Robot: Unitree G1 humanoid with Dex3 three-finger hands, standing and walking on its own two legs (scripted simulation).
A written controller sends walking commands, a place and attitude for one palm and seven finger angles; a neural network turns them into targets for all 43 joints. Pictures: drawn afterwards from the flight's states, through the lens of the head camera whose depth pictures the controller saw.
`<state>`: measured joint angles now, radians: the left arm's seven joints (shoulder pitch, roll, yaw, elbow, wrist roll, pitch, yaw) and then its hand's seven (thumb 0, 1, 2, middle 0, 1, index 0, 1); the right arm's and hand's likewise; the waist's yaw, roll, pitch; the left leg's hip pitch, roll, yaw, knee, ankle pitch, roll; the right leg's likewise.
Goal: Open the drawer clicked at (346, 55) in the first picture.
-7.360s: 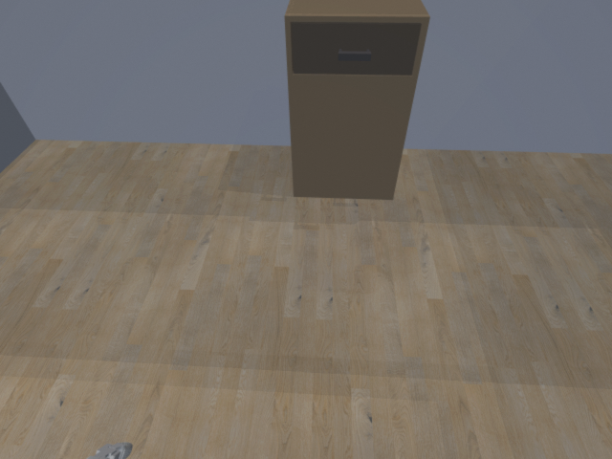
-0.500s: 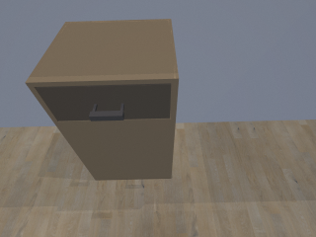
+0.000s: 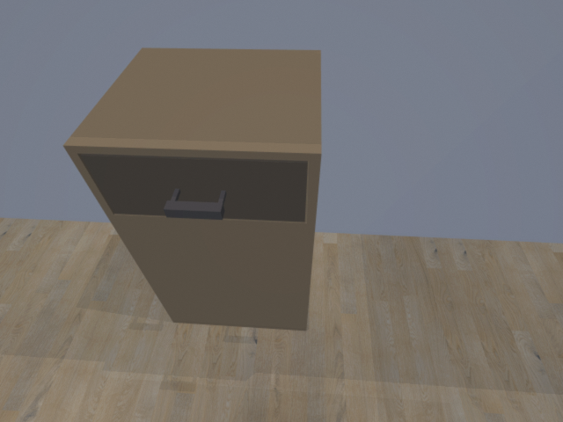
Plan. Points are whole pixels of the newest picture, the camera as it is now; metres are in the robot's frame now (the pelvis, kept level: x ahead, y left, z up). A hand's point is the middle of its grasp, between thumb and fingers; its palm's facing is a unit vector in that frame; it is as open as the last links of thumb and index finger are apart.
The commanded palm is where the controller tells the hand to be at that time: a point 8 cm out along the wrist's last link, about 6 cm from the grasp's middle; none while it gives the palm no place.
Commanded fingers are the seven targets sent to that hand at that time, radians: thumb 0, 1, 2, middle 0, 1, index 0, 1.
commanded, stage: look again from close up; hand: left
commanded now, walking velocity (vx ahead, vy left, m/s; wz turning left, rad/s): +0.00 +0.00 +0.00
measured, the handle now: (197, 202) +0.53 +0.22 -0.05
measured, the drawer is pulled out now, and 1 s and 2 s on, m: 0.00 0.00 0.00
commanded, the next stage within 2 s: raise the hand with hooked fingers in 0.58 s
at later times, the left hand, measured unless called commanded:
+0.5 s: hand out of the picture -0.01 +0.24 -0.18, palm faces +0.00 -0.98 -0.18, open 7.4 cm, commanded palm none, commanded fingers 0.00 0.90 0.90 -0.20 -0.30 -0.20 -0.30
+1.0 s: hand (118, 371) +0.19 +0.25 -0.03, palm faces -0.03 -0.39 -0.92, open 8.0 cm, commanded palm +0.12 +0.29 -0.03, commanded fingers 0.00 0.50 0.73 -0.23 -0.56 -0.23 -0.56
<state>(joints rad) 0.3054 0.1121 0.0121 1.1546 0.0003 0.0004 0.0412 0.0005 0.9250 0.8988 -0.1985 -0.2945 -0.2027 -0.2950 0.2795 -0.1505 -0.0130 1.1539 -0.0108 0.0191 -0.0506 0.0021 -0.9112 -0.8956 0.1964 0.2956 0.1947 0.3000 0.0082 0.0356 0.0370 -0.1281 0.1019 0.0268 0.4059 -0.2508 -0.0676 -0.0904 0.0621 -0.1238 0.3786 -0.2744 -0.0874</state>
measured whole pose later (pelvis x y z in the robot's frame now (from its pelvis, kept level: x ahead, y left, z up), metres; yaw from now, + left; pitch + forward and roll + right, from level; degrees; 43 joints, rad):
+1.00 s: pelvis -0.03 +0.07 -0.03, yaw -4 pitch +6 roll +2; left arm 0.39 0.26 -0.08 0.05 0.78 0.01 0.35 0.01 0.73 0.82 -0.21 -0.41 -0.21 -0.41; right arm 0.16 -0.29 -0.05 0.64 -0.03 -0.07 0.01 0.02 -0.91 -0.90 0.20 0.30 0.20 0.30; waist 0.00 0.06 -0.13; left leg -0.42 -0.05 0.15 0.66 -0.35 0.07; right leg -0.50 0.03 0.03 0.75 -0.35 -0.06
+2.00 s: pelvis -0.01 +0.06 -0.02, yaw -8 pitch +5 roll +2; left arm 0.07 0.38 -0.11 0.03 0.96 0.18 0.24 0.00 -0.42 0.33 -0.31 -1.14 -0.32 -1.15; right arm 0.08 -0.25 -0.02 0.62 0.01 0.11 -0.06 0.01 -0.91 -0.90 0.20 0.30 0.19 0.30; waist 0.06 0.06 -0.10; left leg -0.35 -0.10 -0.07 0.62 -0.35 0.04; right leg -0.42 0.08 0.08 0.68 -0.33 -0.05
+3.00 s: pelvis -0.01 +0.09 -0.01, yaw -6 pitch +5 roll +0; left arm -0.26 0.43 -0.10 0.30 1.01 0.03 0.16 0.00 -0.49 0.30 -0.32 -1.20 -0.32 -1.20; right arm 0.15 -0.22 0.00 0.62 0.01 0.11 -0.04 0.01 -0.90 -0.90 0.20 0.30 0.20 0.30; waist 0.07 0.05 -0.04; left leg -0.30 -0.12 -0.10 0.53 -0.30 0.06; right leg -0.35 0.05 0.06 0.54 -0.27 -0.03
